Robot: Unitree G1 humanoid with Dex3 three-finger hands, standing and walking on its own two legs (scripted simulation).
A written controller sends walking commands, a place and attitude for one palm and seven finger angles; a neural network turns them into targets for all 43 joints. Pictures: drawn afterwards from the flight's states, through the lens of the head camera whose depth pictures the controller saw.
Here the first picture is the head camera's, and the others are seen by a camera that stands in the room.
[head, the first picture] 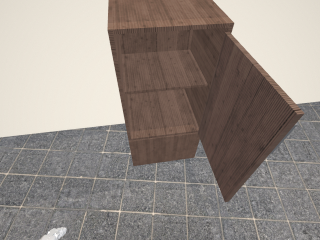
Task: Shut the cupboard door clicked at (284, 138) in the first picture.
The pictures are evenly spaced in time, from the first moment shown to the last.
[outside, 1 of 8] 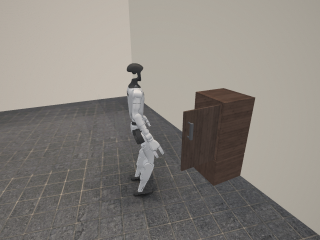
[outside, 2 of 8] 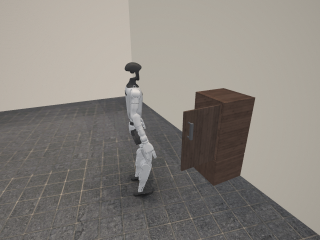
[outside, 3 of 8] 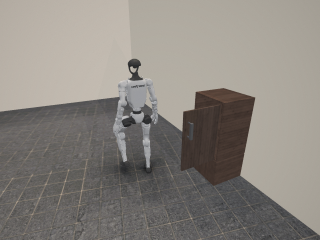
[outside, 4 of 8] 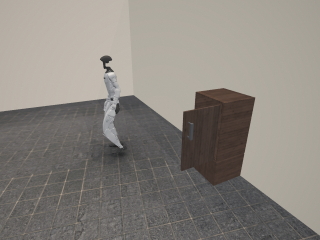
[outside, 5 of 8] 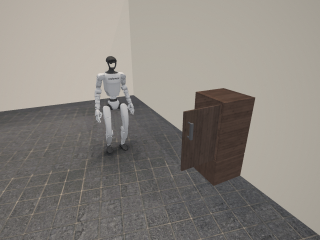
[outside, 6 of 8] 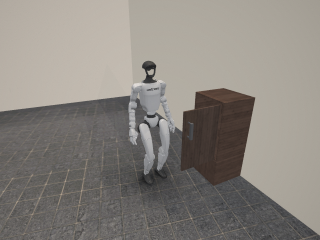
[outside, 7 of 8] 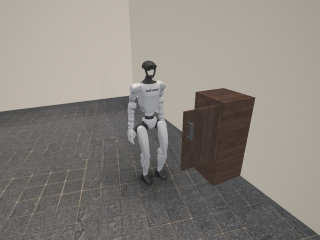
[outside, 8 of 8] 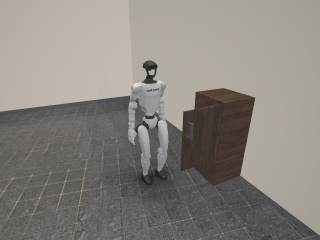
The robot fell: no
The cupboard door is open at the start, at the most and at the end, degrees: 92 92 92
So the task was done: no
